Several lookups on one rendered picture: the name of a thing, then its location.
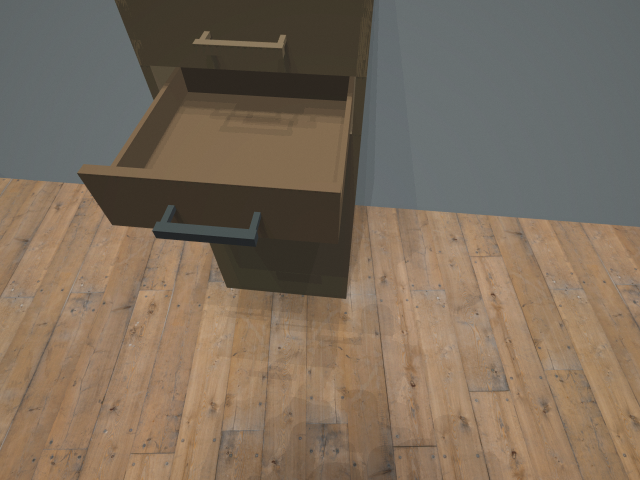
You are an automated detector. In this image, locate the handle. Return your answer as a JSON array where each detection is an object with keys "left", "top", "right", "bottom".
[
  {"left": 152, "top": 205, "right": 261, "bottom": 247},
  {"left": 192, "top": 39, "right": 285, "bottom": 59}
]

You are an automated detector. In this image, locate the drawer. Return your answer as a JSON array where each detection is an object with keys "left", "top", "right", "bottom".
[{"left": 77, "top": 67, "right": 354, "bottom": 244}]

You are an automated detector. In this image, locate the cabinet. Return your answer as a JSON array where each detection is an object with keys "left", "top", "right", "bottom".
[{"left": 115, "top": 0, "right": 374, "bottom": 299}]

